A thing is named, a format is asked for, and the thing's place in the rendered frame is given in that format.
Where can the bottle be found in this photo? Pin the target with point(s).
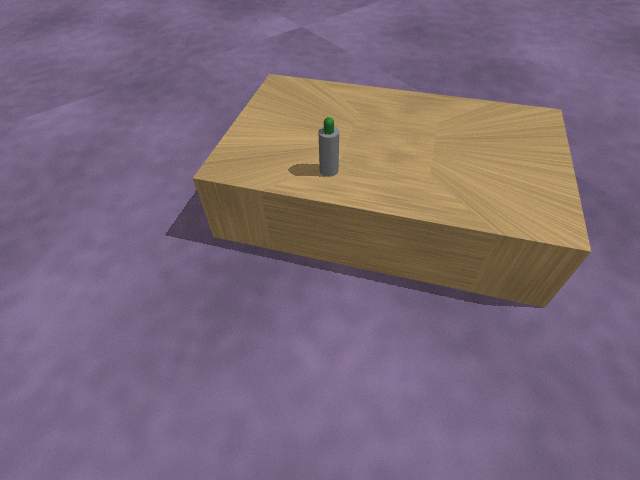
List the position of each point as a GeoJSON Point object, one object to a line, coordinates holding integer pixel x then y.
{"type": "Point", "coordinates": [329, 148]}

